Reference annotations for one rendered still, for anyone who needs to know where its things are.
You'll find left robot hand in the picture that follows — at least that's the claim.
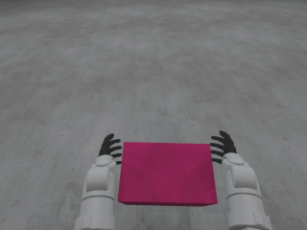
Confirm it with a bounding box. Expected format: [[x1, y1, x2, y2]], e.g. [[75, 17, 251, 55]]
[[99, 133, 122, 165]]

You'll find carton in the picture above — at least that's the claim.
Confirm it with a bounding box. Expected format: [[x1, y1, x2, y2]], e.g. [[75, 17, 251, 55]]
[[117, 142, 218, 207]]

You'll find robot left forearm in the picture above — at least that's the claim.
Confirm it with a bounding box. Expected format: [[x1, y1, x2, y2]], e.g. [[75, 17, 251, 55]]
[[74, 154, 118, 230]]

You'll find robot right forearm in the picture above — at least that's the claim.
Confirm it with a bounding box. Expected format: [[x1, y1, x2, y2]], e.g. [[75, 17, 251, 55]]
[[221, 152, 272, 230]]

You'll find right robot hand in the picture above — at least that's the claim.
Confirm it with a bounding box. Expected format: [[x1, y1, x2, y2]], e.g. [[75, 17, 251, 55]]
[[210, 130, 237, 164]]

